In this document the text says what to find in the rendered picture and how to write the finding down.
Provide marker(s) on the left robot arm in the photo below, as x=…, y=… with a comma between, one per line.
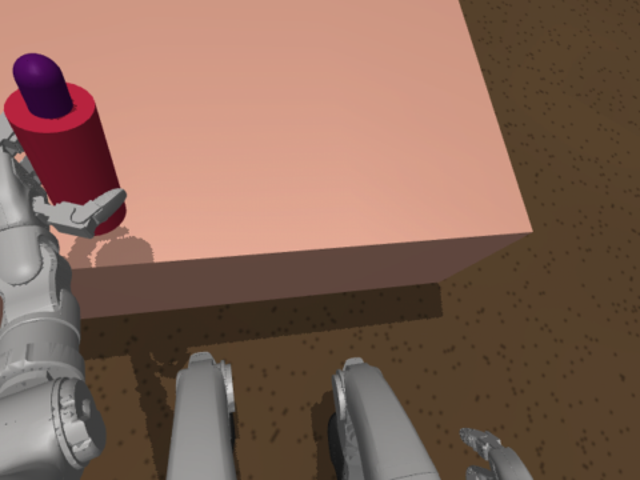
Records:
x=50, y=427

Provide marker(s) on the right robot foot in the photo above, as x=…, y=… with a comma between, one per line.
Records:
x=335, y=449

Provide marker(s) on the bottle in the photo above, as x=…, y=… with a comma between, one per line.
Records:
x=58, y=127

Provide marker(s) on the right robot hand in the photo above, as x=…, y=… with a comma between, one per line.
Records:
x=504, y=463

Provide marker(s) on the left robot hand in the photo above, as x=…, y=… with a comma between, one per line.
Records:
x=24, y=202

